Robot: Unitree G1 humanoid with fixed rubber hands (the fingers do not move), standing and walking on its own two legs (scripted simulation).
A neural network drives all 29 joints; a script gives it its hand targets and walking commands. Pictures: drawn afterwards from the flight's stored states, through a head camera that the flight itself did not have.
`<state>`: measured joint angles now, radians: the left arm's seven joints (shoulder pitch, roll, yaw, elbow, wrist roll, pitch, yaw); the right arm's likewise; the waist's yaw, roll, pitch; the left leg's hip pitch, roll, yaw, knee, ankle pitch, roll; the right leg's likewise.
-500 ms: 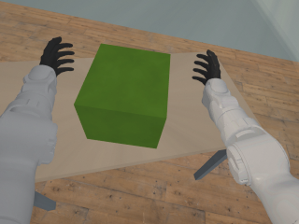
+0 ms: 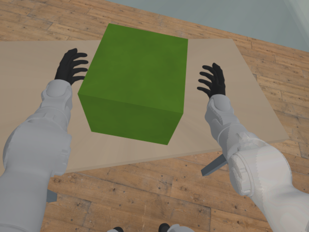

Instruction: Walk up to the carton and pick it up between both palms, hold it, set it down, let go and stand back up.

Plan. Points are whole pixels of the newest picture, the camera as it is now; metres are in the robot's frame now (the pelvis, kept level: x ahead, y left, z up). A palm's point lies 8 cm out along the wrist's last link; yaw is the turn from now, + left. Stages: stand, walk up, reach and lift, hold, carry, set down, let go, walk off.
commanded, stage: reach and lift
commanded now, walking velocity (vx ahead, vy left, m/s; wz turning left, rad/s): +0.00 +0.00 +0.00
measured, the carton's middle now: (139, 86) +0.51 -0.02 +0.01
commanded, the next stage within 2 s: none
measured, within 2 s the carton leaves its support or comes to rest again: neither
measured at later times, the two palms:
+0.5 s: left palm (70, 81) +0.50 +0.16 +0.06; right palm (203, 94) +0.43 -0.18 +0.06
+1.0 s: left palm (73, 82) +0.49 +0.15 +0.06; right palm (200, 95) +0.43 -0.17 +0.06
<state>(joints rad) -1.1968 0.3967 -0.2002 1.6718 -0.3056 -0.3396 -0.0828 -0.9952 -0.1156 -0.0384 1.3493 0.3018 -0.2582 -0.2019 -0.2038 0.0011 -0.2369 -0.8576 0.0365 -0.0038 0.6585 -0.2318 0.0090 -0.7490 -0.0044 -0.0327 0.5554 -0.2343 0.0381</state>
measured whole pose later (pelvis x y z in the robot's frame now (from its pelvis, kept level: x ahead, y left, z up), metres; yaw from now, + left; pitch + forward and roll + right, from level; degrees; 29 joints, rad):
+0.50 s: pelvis -0.01 +0.00 -0.01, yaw +0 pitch +26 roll -4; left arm -1.24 0.35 -0.18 1.65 -0.26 -0.33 -0.06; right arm -1.05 -0.07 -0.10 1.38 0.26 -0.28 -0.21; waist -0.18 -0.01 -0.24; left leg -0.93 0.04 -0.01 0.72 -0.25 0.01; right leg -0.82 -0.01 -0.03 0.62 -0.25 0.04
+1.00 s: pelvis +0.00 +0.01 +0.00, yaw +0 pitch +24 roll -4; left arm -1.22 0.31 -0.05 1.62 -0.11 -0.32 -0.06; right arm -1.02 -0.04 -0.30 1.37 0.09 -0.31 -0.24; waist -0.16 -0.02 -0.20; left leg -0.86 0.04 0.00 0.68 -0.24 0.02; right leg -0.74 0.00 -0.03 0.55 -0.22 0.05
